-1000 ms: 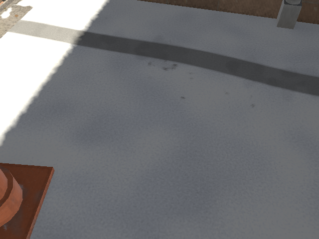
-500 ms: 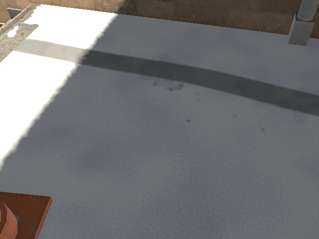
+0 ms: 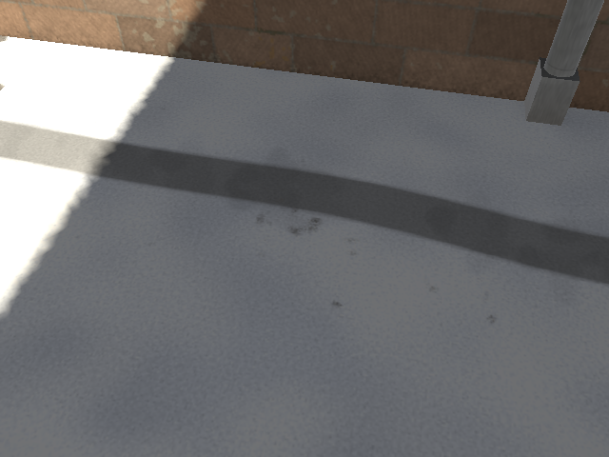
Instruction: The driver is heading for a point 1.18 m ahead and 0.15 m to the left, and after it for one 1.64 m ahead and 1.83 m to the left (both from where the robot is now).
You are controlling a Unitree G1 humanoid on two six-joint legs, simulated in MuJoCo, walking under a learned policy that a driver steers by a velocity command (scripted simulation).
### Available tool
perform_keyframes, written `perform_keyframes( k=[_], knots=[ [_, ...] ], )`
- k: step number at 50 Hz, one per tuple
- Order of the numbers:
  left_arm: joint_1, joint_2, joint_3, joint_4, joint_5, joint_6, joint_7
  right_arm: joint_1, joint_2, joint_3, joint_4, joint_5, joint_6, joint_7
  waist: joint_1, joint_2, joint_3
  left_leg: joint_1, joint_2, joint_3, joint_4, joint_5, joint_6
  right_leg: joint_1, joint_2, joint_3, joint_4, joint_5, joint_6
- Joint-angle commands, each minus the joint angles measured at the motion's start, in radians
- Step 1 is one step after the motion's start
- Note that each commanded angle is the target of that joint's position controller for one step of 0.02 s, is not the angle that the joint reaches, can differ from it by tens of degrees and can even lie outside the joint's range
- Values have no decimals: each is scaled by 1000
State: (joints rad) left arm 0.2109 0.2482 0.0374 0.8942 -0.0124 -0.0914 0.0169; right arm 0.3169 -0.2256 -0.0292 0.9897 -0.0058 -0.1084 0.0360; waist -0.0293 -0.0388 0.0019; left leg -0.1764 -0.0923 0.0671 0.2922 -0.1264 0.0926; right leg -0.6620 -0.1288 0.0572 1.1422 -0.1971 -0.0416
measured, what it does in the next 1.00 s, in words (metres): walks ahead, turning left: right foot, then left foot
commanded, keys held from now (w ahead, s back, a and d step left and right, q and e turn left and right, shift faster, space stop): w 0.32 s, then w+q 0.68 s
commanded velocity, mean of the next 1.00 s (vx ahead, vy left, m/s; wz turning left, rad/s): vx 0.50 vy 0.00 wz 0.27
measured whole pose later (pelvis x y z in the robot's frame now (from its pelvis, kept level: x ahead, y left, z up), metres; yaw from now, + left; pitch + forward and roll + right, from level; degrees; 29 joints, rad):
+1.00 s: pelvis +0.54 +0.01 -0.01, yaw +20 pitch +2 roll +0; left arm 0.22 0.26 0.05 0.87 -0.02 -0.13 0.00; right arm 0.20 -0.26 -0.09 0.79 0.02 -0.06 0.03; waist -0.01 -0.01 0.05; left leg -0.38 -0.10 0.02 0.52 -0.17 0.11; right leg -0.39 -0.05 0.02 1.25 -0.40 -0.02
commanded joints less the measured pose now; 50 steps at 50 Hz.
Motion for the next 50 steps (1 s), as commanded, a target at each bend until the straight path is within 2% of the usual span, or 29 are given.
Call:
perform_keyframes(
  k=[1, 5, 10, 12, 13, 14, 15, 16, 17, 18, 19, 20, 21, 22, 24, 29, 33, 37, 39, 40, 42, 43, 44, 45, 46, 47, 48, 49, 50],
  knots=[
    [36, 48, 14, -42, 13, 3, 7, -39, -131, -20, -54, 1, -18, -20, 47, 77, 56, -107, 278, -208, -209, 64, 170, -24, -42, 1, -135, 159, 28],
    [-126, 30, 8, -85, 4, -9, -6, 42, -158, -25, -37, 17, -5, -36, -12, 76, 54, -12, 265, -163, -193, 83, 127, 0, 1, -35, -427, 306, 35],
    [-251, 41, 3, -134, -10, -18, -36, 116, -169, -31, -4, 26, 16, -39, -50, 90, 83, 147, 324, -177, -124, 59, 113, 0, 32, -43, -582, 223, 20],
    [-234, 62, 9, -142, -10, -27, -47, 109, -180, -37, -2, 27, 27, -41, -26, 102, 71, 193, 350, -192, -72, 103, 98, 50, 47, -50, -623, 142, -8],
    [-187, 79, 17, -133, -9, -31, -49, 91, -188, -40, -5, 27, 32, -41, 6, 113, 47, 197, 348, -186, -19, 202, 87, 128, 68, -69, -642, 110, -24],
    [-78, 110, 35, -102, -7, -34, -47, 69, -182, -36, -11, 24, 37, -41, 67, 110, -15, 184, 309, -151, 111, 371, 65, 278, 103, -97, -665, 98, -47],
    [116, 173, 64, -48, -5, -36, -40, 61, -147, -22, -25, 12, 39, -41, 144, 77, -143, 77, 247, -97, 353, 405, 33, 549, 66, -52, -644, 123, -91],
    [274, 292, 91, -22, 16, -31, -35, 140, -52, 9, -54, -1, 23, -35, 147, -135, -311, -291, 112, -19, 762, 78, -37, 955, -195, 331, -663, 86, -224],
    [307, 249, 80, -10, 14, -27, -39, 180, -22, 21, -36, 22, -4, -28, 141, -264, -402, -520, 23, -138, 978, -425, -49, 1083, -302, 680, -826, -39, -307],
    [236, 170, 57, -23, 10, -30, -39, 99, -140, -9, -47, 51, -20, -26, 142, -156, -266, -610, 84, -217, 1069, -386, -25, 969, -273, 569, -838, -70, -248],
    [141, 126, 42, -46, 10, -31, -37, 22, -161, -16, -71, 61, -23, -29, 114, -92, -168, -607, 140, -196, 1048, -288, -12, 824, -238, 398, -852, -9, -203],
    [62, 94, 31, -56, 11, -32, -41, -12, -146, -20, -74, 51, -14, -36, 81, -24, -99, -561, 179, -180, 983, -205, -18, 686, -193, 281, -895, 57, -176],
    [21, 66, 23, -57, 14, -37, -44, -12, -137, -29, -72, 40, 3, -42, 50, -32, -56, -512, 210, -184, 918, -150, -22, 600, -152, 190, -934, 91, -150],
    [11, 54, 21, -46, 21, -39, -46, 13, -112, -30, -65, 39, 20, -42, 29, -50, -37, -460, 218, -184, 893, -116, -26, 542, -128, 130, -964, 119, -137],
    [39, 67, 27, -18, 28, -45, -43, 37, -74, -30, -59, 41, 42, -41, 11, -41, -13, -456, 213, -184, 880, -68, -33, 505, -111, 37, -989, 236, -140],
    [71, 98, 36, 10, 35, -40, -14, -89, -72, -42, -118, 31, 48, -37, 24, -17, 33, -573, 193, -206, 677, 137, -51, 548, -106, -99, -1016, 335, -127],
    [110, 120, 39, 25, 25, -31, 4, -221, -48, -32, -171, 23, 45, -14, 68, -4, 74, -564, 188, -124, 479, 243, -45, 600, -112, -179, -1033, 324, -105],
    [175, 134, 47, 51, 13, -4, 11, -329, -34, -25, -240, 25, 45, 12, 102, 8, 107, -632, 182, -65, 390, 163, -21, 763, -160, -219, -969, 410, -100],
    [160, 150, 52, 46, 8, 11, 14, -344, -39, -28, -269, 29, 45, 26, 85, -5, 102, -591, 158, -17, 363, 77, 1, 797, -171, -249, -905, 565, -88],
    [143, 165, 56, 38, 6, 16, 16, -330, -52, -34, -278, 30, 46, 31, 66, -24, 78, -523, 128, 21, 358, 29, 18, 797, -168, -267, -851, 727, -78],
    [112, 197, 65, 22, 3, 28, 25, -212, -102, -62, -271, 34, 52, 33, -13, -72, -14, -320, 51, 76, 367, -64, 60, 781, -161, -287, -645, 1034, -59],
    [83, 207, 66, 11, -2, 32, 25, -68, -153, -90, -239, 36, 52, 27, -96, -64, -92, -107, 15, 73, 293, -16, 95, 711, -131, -300, -449, 1023, -36],
    [77, 199, 61, -10, 2, 24, 25, 94, -239, -128, -202, 31, 59, 4, -166, 20, -177, 196, 94, -101, 229, 0, 149, 481, -78, -298, -149, 729, 9],
    [182, 25, 11, -55, 33, -8, -2, 85, -335, -139, -204, 32, 56, -7, -33, 283, -254, 541, 363, -647, 183, -62, 330, 12, 132, -209, 219, -319, 63],
    [94, 89, 18, -85, -8, -60, -20, 131, -276, -119, -221, 17, 46, -8, -90, 202, -382, 609, 436, -909, 24, -143, 378, -114, 168, 29, 340, -393, 41],
    [-16, 131, 30, -120, -40, -81, -26, 97, -216, -104, -218, 11, 36, -9, -102, 152, -244, 526, 399, -754, 5, -76, 313, -197, 111, 50, 309, -296, 12],
    [-33, 129, 29, -126, -30, -87, -21, 14, -173, -92, -234, 23, 30, -7, -50, 60, -154, 363, 353, -612, 3, 11, 267, -159, 62, 43, 208, -198, 2],
    [-31, 133, 37, -114, -4, -81, -12, -65, -141, -81, -256, 24, 29, -5, -3, 13, -98, 207, 312, -516, -11, 107, 237, -83, 32, 32, 125, -157, 12],
    [-4, 141, 47, -116, 7, -65, -10, -101, -120, -72, -273, 17, 28, -8, 34, 22, -81, 109, 285, -463, -35, 164, 227, -8, 10, 37, 75, -131, 23]
  ],
)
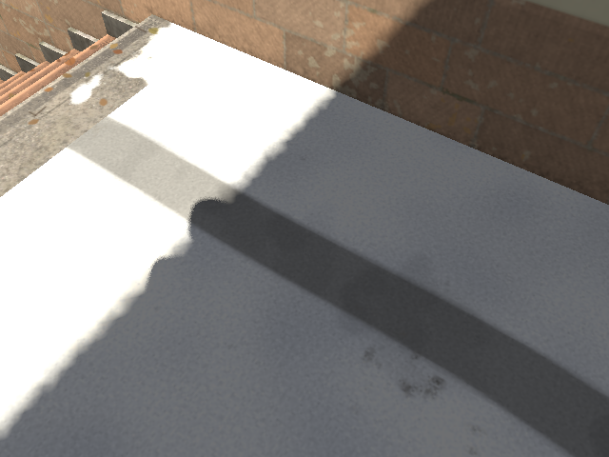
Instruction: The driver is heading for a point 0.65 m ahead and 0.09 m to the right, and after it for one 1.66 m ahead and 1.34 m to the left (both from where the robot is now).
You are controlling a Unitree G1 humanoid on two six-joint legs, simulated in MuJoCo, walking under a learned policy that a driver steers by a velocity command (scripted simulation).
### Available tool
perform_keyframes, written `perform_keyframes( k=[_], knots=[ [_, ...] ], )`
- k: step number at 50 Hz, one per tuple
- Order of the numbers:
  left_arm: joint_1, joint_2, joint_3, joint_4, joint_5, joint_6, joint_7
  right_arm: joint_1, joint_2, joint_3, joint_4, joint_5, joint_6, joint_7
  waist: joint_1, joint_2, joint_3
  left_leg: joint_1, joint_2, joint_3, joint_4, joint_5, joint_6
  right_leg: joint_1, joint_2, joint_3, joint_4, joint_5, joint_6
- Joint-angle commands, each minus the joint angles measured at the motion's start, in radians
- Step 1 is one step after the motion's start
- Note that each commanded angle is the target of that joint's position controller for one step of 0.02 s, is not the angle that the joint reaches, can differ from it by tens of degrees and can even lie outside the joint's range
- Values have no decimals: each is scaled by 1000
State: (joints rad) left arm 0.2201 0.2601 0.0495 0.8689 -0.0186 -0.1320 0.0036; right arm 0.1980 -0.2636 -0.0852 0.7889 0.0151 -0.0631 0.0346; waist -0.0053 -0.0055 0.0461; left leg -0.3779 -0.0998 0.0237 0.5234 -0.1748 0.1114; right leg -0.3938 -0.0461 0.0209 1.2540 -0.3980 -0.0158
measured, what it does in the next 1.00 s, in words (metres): walks ahead: right foot, then left foot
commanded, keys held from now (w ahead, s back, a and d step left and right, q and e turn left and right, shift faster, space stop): w+q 0.08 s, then w+e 0.64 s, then w+q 0.28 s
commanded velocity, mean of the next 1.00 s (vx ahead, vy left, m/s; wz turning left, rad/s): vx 0.50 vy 0.00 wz -0.09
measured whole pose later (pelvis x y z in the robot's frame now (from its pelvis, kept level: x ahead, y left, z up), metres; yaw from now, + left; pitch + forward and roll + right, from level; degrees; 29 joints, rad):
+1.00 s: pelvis +0.58 -0.04 +0.00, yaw -9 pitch +2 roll +0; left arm 0.35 0.29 0.05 0.78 -0.01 -0.06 0.01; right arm 0.12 -0.27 -0.04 0.68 0.01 -0.12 0.03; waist 0.04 -0.02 0.00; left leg -0.42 -0.07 -0.01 0.52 -0.15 0.07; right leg -0.23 0.07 0.10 0.97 -0.46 -0.05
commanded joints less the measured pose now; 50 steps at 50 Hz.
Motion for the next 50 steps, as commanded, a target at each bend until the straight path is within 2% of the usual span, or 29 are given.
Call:
perform_keyframes(
  k=[1, 4, 8, 11, 15, 17, 18, 19, 20, 21, 22, 23, 24, 25, 26, 27, 30, 33, 35, 37, 39, 42, 44, 45, 46, 47, 48, 49, 50],
  knots=[
    [-1, 125, 38, -97, 19, -8, 4, 9, -85, -15, -78, -4, -17, -10, 29, -3, -113, 252, 275, -399, -286, 236, 206, -237, -79, 69, -81, 81, 12],
    [-53, 88, 32, -133, 37, 17, 11, 45, -136, -26, -77, -1, -21, -29, 29, 15, -75, 142, 238, -314, -310, 336, 202, -226, -66, 31, -244, 171, 60],
    [-163, 45, 11, -148, 26, 17, -1, 118, -116, -16, -46, -1, -17, -44, -37, 75, -61, 153, 184, -181, -306, 332, 125, -186, -41, -9, -555, 476, 54],
    [-247, 54, 6, -172, 9, 14, -15, 166, -129, -13, -22, -4, -23, -40, -85, 89, -36, 220, 227, -196, -314, 224, 108, -191, -28, -18, -657, 572, 23],
    [-314, 77, 5, -217, 2, 5, -43, 199, -147, -15, 11, -11, -18, -43, -98, 73, 0, 442, 319, -212, -255, 319, 95, -340, -21, -7, -703, 431, -37],
    [-284, 83, 6, -221, 0, 3, -59, 177, -156, -16, 13, -12, -9, -49, -71, 83, -15, 490, 332, -179, -200, 486, 72, -306, 1, -23, -715, 341, -69],
    [-234, 99, 13, -212, 0, 6, -61, 154, -166, -18, 7, -14, -6, -51, -41, 96, -54, 486, 322, -152, -148, 656, 58, -215, 35, -48, -715, 304, -87],
    [-147, 122, 27, -191, 2, 9, -59, 133, -176, -19, 0, -16, -2, -53, 8, 101, -115, 473, 300, -119, -49, 833, 43, -77, 76, -80, -721, 301, -108],
    [-3, 156, 46, -153, 7, 13, -55, 107, -174, -14, -10, -16, 2, -56, 83, 77, -194, 411, 255, -74, 127, 888, 16, 125, 93, -74, -750, 362, -140],
    [157, 224, 63, -131, 15, 19, -46, 110, -147, 0, -37, -32, -2, -61, 134, -35, -304, 202, 203, -32, 429, 594, -20, 406, -73, 164, -752, 426, -210],
    [192, 274, 75, -123, 11, 20, -53, 246, -35, 32, -42, -34, -27, -41, 53, -300, -390, -227, 8, -48, 769, -260, -97, 746, -279, 664, -841, 266, -386],
    [200, 184, 55, -121, -6, 27, -49, 185, -113, 25, -43, -18, -53, -30, 101, -205, -377, -362, 47, -168, 853, -344, -82, 779, -270, 752, -928, 92, -354],
    [137, 155, 48, -143, -1, 33, -41, 77, -150, 16, -81, 10, -71, -21, 106, -130, -229, -425, 93, -163, 839, -259, -74, 659, -244, 623, -950, 112, -312],
    [80, 151, 45, -164, 8, 38, -38, 21, -141, 21, -95, 2, -80, -23, 80, -11, -157, -395, 129, -145, 776, -195, -71, 517, -209, 528, -965, 211, -289],
    [44, 140, 40, -178, 12, 40, -38, -1, -139, 14, -103, -19, -82, -29, 49, 44, -106, -357, 153, -134, 700, -164, -81, 403, -179, 469, -983, 328, -284],
    [28, 133, 36, -188, 19, 39, -36, 15, -136, 9, -110, -29, -74, -32, 15, 23, -107, -296, 172, -137, 652, -146, -90, 337, -153, 428, -1000, 408, -282],
    [30, 140, 39, -198, 8, 40, -26, 37, -105, 12, -120, -34, -46, -43, -14, -30, -93, -258, 183, -106, 518, -127, -134, 229, -112, 341, -1031, 509, -288],
    [72, 174, 52, -190, 1, 49, -7, -66, -79, 21, -152, -36, -37, -50, 16, -42, -68, -249, 162, -87, 322, 42, -169, 164, -68, 277, -1037, 509, -259],
    [103, 174, 53, -181, -5, 59, 2, -139, -62, 27, -167, -32, -42, -46, 45, -60, -67, -200, 133, -84, 180, 169, -172, 143, -35, 253, -1019, 466, -222],
    [133, 165, 49, -169, -7, 66, 7, -183, -58, 31, -172, -23, -50, -36, 68, -80, -74, -153, 112, -75, 79, 259, -170, 156, -35, 248, -1006, 419, -202],
    [170, 154, 43, -151, -4, 66, 5, -222, -63, 33, -177, -16, -59, -23, 96, -89, -65, -148, 118, -71, 34, 295, -154, 212, -69, 262, -988, 391, -198],
    [195, 165, 44, -135, 4, 69, 3, -270, -87, 28, -204, -12, -67, -10, 110, -97, -43, -210, 121, -63, -18, 184, -102, 357, -136, 306, -937, 447, -189],
    [182, 179, 48, -128, 7, 76, 5, -232, -106, 20, -203, -7, -70, -8, 83, -115, -45, -170, 106, -39, -47, 96, -59, 416, -154, 293, -891, 604, -172],
    [162, 180, 47, -131, 7, 79, 6, -155, -124, 10, -183, -8, -72, -9, 38, -114, -84, -60, 78, -14, -83, 102, -30, 421, -128, 254, -816, 776, -154],
    [143, 165, 39, -141, 13, 79, 8, -22, -159, -7, -149, -13, -72, -11, -25, -96, -181, 140, 102, -48, -71, 156, 17, 378, -84, 199, -661, 882, -129],
    [128, 133, 22, -169, 32, 75, 12, 153, -214, -19, -125, -21, -71, -11, -92, 10, -320, 407, 255, -263, -58, 231, 100, 218, -16, 137, -383, 669, -96],
    [255, 81, 5, -169, 22, 55, 8, 198, -279, -40, -103, -12, -59, -4, -35, 313, -374, 723, 437, -670, -111, 98, 261, -199, 134, 50, -64, -20, -14],
    [206, 148, 11, -175, 16, 36, 3, 211, -192, -21, -102, 21, -51, -2, -68, 236, -318, 722, 433, -796, -200, -134, 240, -359, 87, 122, 16, -145, -16],
    [93, 182, 21, -197, -3, 23, -5, 153, -154, -9, -116, 12, -42, -8, -77, 137, -169, 599, 398, -671, -224, -143, 192, -411, 42, 118, 23, -53, -18]
  ],
)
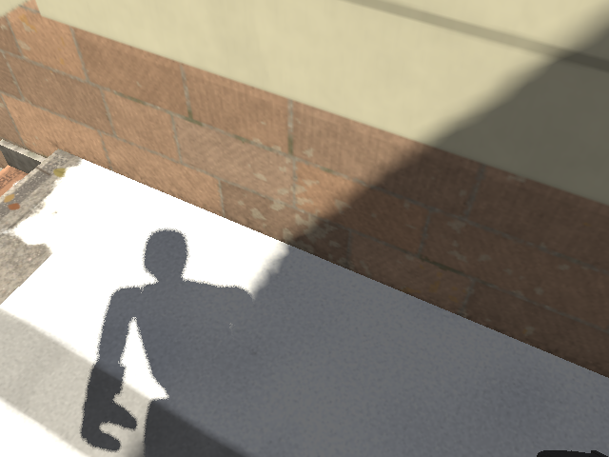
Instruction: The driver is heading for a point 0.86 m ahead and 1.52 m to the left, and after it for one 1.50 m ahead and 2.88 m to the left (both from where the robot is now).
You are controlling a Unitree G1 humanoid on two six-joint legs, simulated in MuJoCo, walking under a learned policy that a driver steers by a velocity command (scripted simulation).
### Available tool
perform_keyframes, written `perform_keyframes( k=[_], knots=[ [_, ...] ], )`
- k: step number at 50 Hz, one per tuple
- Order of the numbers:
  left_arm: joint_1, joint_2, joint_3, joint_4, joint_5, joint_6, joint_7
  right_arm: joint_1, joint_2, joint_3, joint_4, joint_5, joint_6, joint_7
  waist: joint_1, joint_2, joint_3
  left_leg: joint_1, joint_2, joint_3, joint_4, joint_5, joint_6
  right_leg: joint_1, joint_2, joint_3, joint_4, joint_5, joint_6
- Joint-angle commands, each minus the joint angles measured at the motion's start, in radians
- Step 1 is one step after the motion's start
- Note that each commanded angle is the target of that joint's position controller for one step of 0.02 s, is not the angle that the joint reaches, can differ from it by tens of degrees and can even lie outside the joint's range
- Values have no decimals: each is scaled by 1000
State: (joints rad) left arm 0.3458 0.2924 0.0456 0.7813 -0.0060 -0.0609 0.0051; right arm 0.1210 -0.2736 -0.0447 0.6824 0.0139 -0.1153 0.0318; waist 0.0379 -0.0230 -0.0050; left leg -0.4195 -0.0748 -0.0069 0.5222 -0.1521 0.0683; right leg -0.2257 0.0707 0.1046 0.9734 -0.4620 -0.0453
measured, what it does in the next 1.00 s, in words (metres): walks ahead, turning left: right foot, then left foot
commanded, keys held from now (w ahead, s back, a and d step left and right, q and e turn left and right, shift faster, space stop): w+q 1.00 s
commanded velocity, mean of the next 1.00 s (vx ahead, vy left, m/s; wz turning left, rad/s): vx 0.50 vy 0.00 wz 0.51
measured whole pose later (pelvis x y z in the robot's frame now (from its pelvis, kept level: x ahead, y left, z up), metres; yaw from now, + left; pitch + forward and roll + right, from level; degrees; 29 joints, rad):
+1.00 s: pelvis +0.45 +0.16 -0.01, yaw +34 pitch +3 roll -1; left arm 0.36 0.33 0.02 0.81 0.02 -0.09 0.01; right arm 0.08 -0.33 -0.05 0.58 0.00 -0.05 0.05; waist 0.07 0.01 0.05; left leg -0.52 -0.07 0.00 0.64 -0.17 0.09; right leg -0.29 -0.12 0.00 1.16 -0.44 0.07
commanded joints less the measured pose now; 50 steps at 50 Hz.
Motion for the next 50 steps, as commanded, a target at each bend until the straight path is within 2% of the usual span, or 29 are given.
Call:
perform_keyframes(
  k=[1, 2, 4, 8, 10, 14, 16, 19, 20, 21, 22, 23, 24, 25, 26, 28, 30, 32, 34, 38, 41, 42, 44, 45, 46, 47, 48, 49, 50],
  knots=[
    [-101, 134, 20, -124, -7, -59, -8, 188, -143, -46, -24, -4, 19, -7, -107, 57, -53, 518, 329, -545, -240, -65, 209, -555, -103, 7, 258, 76, 14],
    [-126, 127, 24, -133, 14, -64, -8, 165, -133, -42, -30, -8, 26, -7, -84, 21, -7, 430, 295, -489, -257, 56, 201, -532, -123, -5, 185, 112, 26],
    [-111, 116, 24, -148, 31, -60, -6, 134, -122, -34, -46, -21, 29, -12, -45, 82, -15, 343, 246, -416, -285, 209, 202, -446, -146, -21, 91, 143, 55],
    [-168, 77, 10, -170, 27, -42, 5, 152, -165, -48, -32, -3, 38, -32, -44, 99, -17, 231, 198, -330, -302, 257, 204, -391, -127, -58, -106, 225, 108],
    [-235, 71, 3, -185, 37, -43, -5, 178, -202, -59, -15, -4, 41, -41, -61, 88, -6, 185, 172, -303, -293, 261, 174, -333, -105, -54, -256, 364, 115],
    [-352, 80, 1, -212, 15, -52, -23, 242, -194, -59, 18, 8, 57, -48, -106, 106, -11, 223, 172, -349, -240, 171, 141, -265, -61, -32, -425, 468, 108],
    [-384, 97, 4, -222, 15, -54, -22, 259, -193, -59, 32, 11, 58, -46, -111, 110, 1, 256, 185, -402, -210, 91, 125, -230, -53, -15, -493, 445, 94],
    [-263, 150, 29, -194, 1, -66, -12, 207, -167, -51, 20, 4, 62, -35, -35, 153, -23, 271, 173, -454, -109, 95, 90, -56, -68, -20, -577, 376, 43],
    [-168, 174, 38, -180, 10, -64, -3, 187, -140, -39, 11, 1, 59, -32, 17, 144, -92, 217, 130, -415, 6, 158, 64, 122, -113, -2, -583, 362, 12],
    [1, 221, 50, -164, 28, -59, 9, 169, -85, -19, -11, -12, 51, -28, 91, 56, -223, 69, 63, -319, 280, 13, 20, 386, -275, 137, -550, 318, -55],
    [68, 294, 69, -121, 49, -46, 0, 262, -46, 0, -53, 8, 46, -28, 39, -270, -283, -250, -56, -191, 555, -431, -33, 594, -473, 558, -628, 207, -203],
    [45, 225, 60, -128, 29, -41, -5, 290, -126, -9, -30, 21, 47, -31, 31, -226, -224, -351, 35, -190, 691, -465, -46, 546, -511, 641, -672, 96, -207],
    [25, 153, 41, -133, 34, -36, 1, 203, -180, -21, -29, 24, 51, -29, 64, -114, -113, -377, 68, -175, 736, -378, -51, 450, -470, 488, -680, 124, -166],
    [-11, 134, 33, -135, 36, -33, 0, 152, -174, -21, -40, 12, 58, -30, 51, -28, -54, -353, 99, -143, 729, -310, -57, 352, -419, 360, -690, 232, -136],
    [-36, 126, 30, -123, 32, -32, 0, 117, -161, -20, -56, -1, 59, -26, 32, -9, -11, -340, 124, -135, 690, -254, -59, 274, -383, 286, -714, 315, -128],
    [-53, 117, 26, -109, 33, -37, 2, 100, -121, -12, -79, 8, 67, -16, 7, -57, 13, -303, 158, -119, 656, -197, -59, 181, -341, 174, -765, 378, -118],
    [-53, 131, 32, -89, 20, -43, 0, 67, -87, 2, -108, 8, 72, -11, -1, -80, 31, -327, 171, -99, 610, -164, -70, 138, -341, 100, -808, 424, -134],
    [-43, 157, 41, -72, 19, -46, 2, 31, -82, 8, -129, -3, 72, -7, 2, -70, 29, -338, 177, -90, 543, -83, -85, 125, -346, 33, -832, 466, -142],
    [-13, 187, 47, -47, 22, -45, 19, -29, -78, 10, -149, -13, 73, 3, 17, -35, 30, -340, 175, -81, 439, 52, -86, 140, -351, -25, -850, 465, -123],
    [26, 193, 41, -9, 14, -40, 26, -131, -73, 7, -178, -5, 63, 29, 39, -66, 44, -273, 149, -38, 238, 202, -69, 170, -327, -142, -838, 454, -65],
    [58, 216, 45, 17, 7, -23, 28, -183, -81, 1, -202, 0, 57, 52, 42, -74, 72, -261, 140, -11, 161, 144, -35, 236, -356, -182, -803, 472, -36],
    [63, 224, 47, 22, 6, -15, 28, -188, -89, -2, -207, -1, 56, 58, 35, -80, 75, -238, 126, 10, 142, 91, -19, 251, -361, -200, -772, 531, -26],
    [65, 255, 54, 24, 8, -1, 34, -136, -124, -20, -203, -10, 54, 63, -12, -110, 27, -93, 58, 76, 104, -35, 21, 253, -359, -248, -615, 876, -3],
    [60, 258, 54, 20, 7, 7, 39, -12, -153, -39, -168, -12, 51, 63, -84, -96, -42, 85, 3, 113, 35, 3, 53, 218, -335, -288, -431, 1027, 15],
    [73, 245, 45, -2, 19, 1, 38, 183, -211, -73, -106, -15, 61, 49, -163, -34, -147, 415, -20, 65, 17, 78, 91, 31, -293, -306, -179, 974, 41],
    [153, 132, 3, -61, 70, -22, 20, 255, -352, -106, -86, -4, 79, 18, -106, 273, -247, 835, 261, -410, 36, 152, 228, -454, -169, -297, 220, 122, 109],
    [110, 133, -14, -77, 49, -67, 1, 279, -362, -101, -127, -11, 80, -1, -140, 264, -464, 922, 401, -830, -161, 10, 355, -622, -80, -66, 465, -94, 111],
    [1, 195, 7, -89, 6, -87, -14, 277, -303, -86, -125, -19, 63, -2, -167, 132, -361, 840, 371, -714, -162, 24, 302, -703, -134, -2, 504, 4, 97],
    [-24, 189, 0, -91, 7, -90, -10, 223, -254, -75, -127, -14, 56, -4, -129, 78, -243, 665, 328, -576, -161, 82, 255, -677, -166, -19, 427, 93, 87]
  ],
)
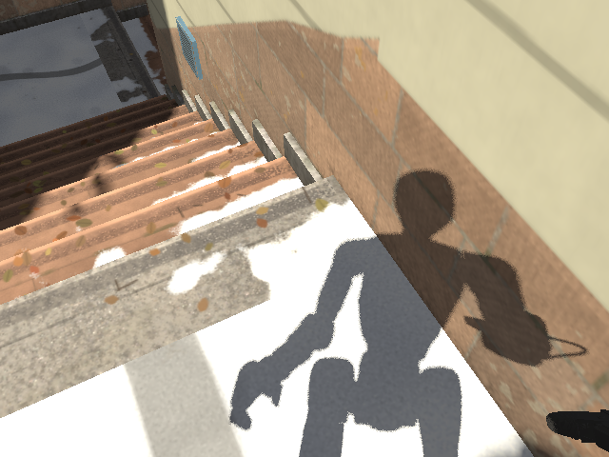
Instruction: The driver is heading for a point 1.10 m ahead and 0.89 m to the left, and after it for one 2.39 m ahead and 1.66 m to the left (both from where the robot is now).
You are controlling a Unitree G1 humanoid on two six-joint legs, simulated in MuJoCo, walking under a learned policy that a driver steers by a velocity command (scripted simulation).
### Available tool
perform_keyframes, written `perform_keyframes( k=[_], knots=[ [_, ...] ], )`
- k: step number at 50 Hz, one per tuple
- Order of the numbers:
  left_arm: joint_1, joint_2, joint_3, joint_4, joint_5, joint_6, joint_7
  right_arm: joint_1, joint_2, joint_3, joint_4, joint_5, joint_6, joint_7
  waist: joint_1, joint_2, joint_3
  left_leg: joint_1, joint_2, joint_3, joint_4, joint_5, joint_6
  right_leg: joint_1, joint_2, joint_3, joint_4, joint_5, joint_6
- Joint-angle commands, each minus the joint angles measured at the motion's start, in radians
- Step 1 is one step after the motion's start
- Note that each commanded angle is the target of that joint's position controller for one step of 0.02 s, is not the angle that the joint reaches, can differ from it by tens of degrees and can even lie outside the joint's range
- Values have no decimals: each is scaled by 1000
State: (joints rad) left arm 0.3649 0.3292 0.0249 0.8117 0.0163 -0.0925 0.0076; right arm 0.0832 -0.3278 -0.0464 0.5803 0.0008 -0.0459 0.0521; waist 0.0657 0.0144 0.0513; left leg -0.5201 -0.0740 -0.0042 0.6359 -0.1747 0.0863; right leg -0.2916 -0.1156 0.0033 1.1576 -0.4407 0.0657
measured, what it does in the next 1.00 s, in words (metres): walks ahead, turning left: right foot, then left foot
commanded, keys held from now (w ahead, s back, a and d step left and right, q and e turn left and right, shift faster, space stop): w+q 1.00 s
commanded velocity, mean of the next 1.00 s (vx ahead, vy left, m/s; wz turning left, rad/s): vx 0.48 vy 0.01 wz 0.60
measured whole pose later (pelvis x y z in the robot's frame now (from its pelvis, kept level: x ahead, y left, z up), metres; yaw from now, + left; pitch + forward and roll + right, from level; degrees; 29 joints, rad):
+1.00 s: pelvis +0.42 +0.20 +0.00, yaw +35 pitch +1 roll -1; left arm 0.25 0.35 0.06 0.78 -0.02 -0.08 0.02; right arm 0.23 -0.31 -0.07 0.65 0.03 -0.01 0.03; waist 0.02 -0.05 0.04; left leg -0.45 -0.05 0.00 0.68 -0.26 0.07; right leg -0.32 -0.12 0.04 1.17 -0.47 0.04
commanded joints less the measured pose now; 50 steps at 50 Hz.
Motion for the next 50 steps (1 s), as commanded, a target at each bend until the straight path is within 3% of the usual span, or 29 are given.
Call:
perform_keyframes(
  k=[1, 3, 7, 15, 17, 19, 21, 22, 23, 24, 25, 26, 27, 28, 30, 31, 32, 35, 36, 40, 42, 43, 44, 45, 46, 47, 48, 49, 50],
  knots=[
    [-36, 147, 22, -106, 4, -46, 2, 182, -169, -62, -43, 0, -14, -24, -100, -19, -229, 588, 286, -488, -283, 186, 207, -524, -12, 82, 170, 134, -14],
    [0, 156, 33, -111, 17, -8, 14, 109, -137, -52, -50, -5, -12, -23, -18, 21, -160, 347, 240, -405, -344, 251, 204, -362, -36, 84, 92, 154, -1],
    [-51, 120, 37, -139, 32, 21, 20, 123, -137, -54, -15, -2, -27, -40, -10, 55, -96, 237, 180, -326, -380, 324, 193, -333, -1, 58, -77, 262, 21],
    [-328, 79, 13, -198, 12, -11, -10, 226, -156, -57, 53, 6, 5, -54, -136, 77, -36, 371, 153, -391, -333, 135, 143, -332, 65, 86, -563, 463, 8],
    [-319, 110, 23, -174, 8, -31, -16, 236, -140, -57, 65, 10, 8, -48, -151, 72, -49, 371, 146, -411, -294, 124, 138, -214, 84, 76, -636, 448, -4],
    [-299, 141, 39, -167, 3, -41, -16, 255, -131, -56, 85, 11, 8, -39, -140, 92, -44, 392, 151, -467, -238, 148, 135, -137, 102, 70, -668, 361, -26],
    [-170, 180, 59, -139, 8, -53, -2, 245, -115, -46, 83, 3, 6, -34, -68, 115, -90, 394, 111, -463, -113, 254, 103, 54, 101, 45, -757, 337, -75],
    [-42, 219, 69, -121, 24, -60, 10, 210, -64, -29, 60, -3, -3, -31, 0, 55, -203, 285, 59, -398, 115, 221, 57, 299, -30, 157, -721, 366, -140],
    [66, 354, 109, -107, 64, -52, 28, 317, -48, -26, 43, 27, 2, -46, 6, -172, -299, -34, -147, -274, 505, -138, -80, 576, -327, 595, -743, 676, -335],
    [67, 284, 101, -93, 24, -41, 28, 355, -115, -41, 52, 20, -4, -52, -33, -214, -359, -113, -92, -335, 629, -476, -103, 582, -424, 757, -774, 688, -353],
    [9, 213, 83, -113, 2, -31, 29, 296, -175, -59, 43, 22, 6, -53, -28, -159, -277, -149, -37, -326, 675, -418, -121, 507, -382, 611, -778, 638, -306],
    [-22, 184, 80, -113, -7, -14, 30, 221, -172, -54, 26, 13, 24, -52, -22, -102, -203, -174, 22, -249, 666, -332, -121, 442, -317, 461, -801, 502, -246],
    [-71, 148, 73, -104, -16, 0, 37, 179, -157, -50, -1, 1, 36, -47, -39, -94, -125, -188, 72, -190, 609, -264, -118, 334, -257, 356, -853, 330, -214],
    [-96, 125, 67, -107, -19, 8, 49, 138, -130, -50, -24, 7, 44, -40, -46, -133, -72, -162, 99, -148, 564, -224, -116, 238, -210, 294, -906, 226, -184],
    [-103, 144, 71, -100, -15, 25, 57, 139, -46, -30, -42, 19, 50, -29, -48, -199, -13, -149, 90, -71, 493, -185, -112, 155, -161, 186, -985, 191, -177],
    [-69, 174, 82, -91, -16, 23, 56, 135, -31, -26, -55, 17, 46, -23, -41, -208, -38, -163, 107, -58, 481, -151, -109, 166, -179, 176, -1017, 115, -185],
    [-70, 185, 84, -85, -1, 26, 55, 122, -30, -26, -69, 21, 44, -19, -40, -219, -30, -170, 117, -54, 452, -113, -107, 151, -182, 143, -1028, 119, -199],
    [-81, 186, 83, -79, 1, 22, 51, 67, -30, -29, -92, 4, 46, -11, -47, -173, -20, -180, 140, -53, 346, 20, -111, 153, -205, 52, -1019, 238, -205],
    [-87, 203, 89, -73, 6, 17, 40, 80, -21, -29, -85, 10, 33, -13, -57, -184, -22, -163, 155, -46, 298, 48, -108, 154, -202, 19, -1009, 263, -196],
    [-88, 219, 101, -66, -23, 12, 19, 70, -43, -40, -69, 18, 31, -15, -59, -222, -16, 10, 142, 13, 143, 68, -93, 126, -187, -106, -981, 241, -153],
    [-94, 237, 109, -63, -31, 20, 24, 49, -53, -47, -74, 20, 37, -7, -73, -182, 15, 41, 129, 49, 87, 17, -64, 151, -209, -122, -941, 211, -138],
    [-94, 241, 111, -56, -42, 24, 26, 68, -59, -53, -68, 20, 44, -10, -88, -147, 21, 89, 110, 76, 45, -6, -44, 155, -214, -137, -898, 257, -128],
    [-99, 248, 108, -50, -30, 32, 29, 115, -88, -74, -59, 17, 53, -11, -124, -116, 0, 185, 57, 116, 5, -30, -13, 136, -185, -171, -762, 466, -109],
    [-71, 213, 91, -45, -16, 41, 33, 275, -134, -102, -10, 13, 58, -12, -201, -53, -92, 387, -2, 121, -30, -39, 26, 98, -145, -211, -525, 623, -93],
    [-77, 116, 61, -77, 9, 49, 33, 409, -234, -136, 45, 33, 67, -30, -232, 204, -102, 571, 122, -115, -112, 41, 82, -142, -55, -212, -165, 252, -45],
    [-30, 10, 26, -180, 6, 13, 16, 413, -354, -137, 41, 45, 60, -35, -97, 465, -302, 784, 316, -727, -335, -364, 278, -443, 117, -32, 162, -167, -6],
    [-102, 105, 40, -170, -52, -22, 7, 388, -250, -105, 23, 41, 28, -27, -141, 238, -305, 756, 391, -872, -496, -409, 266, -514, 89, 86, 255, -112, -23],
    [-146, 145, 50, -159, -73, -41, -2, 372, -190, -86, 48, 32, 8, -24, -132, 135, -190, 696, 391, -748, -439, -325, 227, -572, 49, 78, 235, -34, -60],
    [-160, 133, 46, -141, -47, -52, 5, 314, -163, -74, 44, 30, 1, -23, -108, 68, -134, 590, 344, -616, -390, -157, 188, -527, 5, 80, 157, 36, -75]
  ],
)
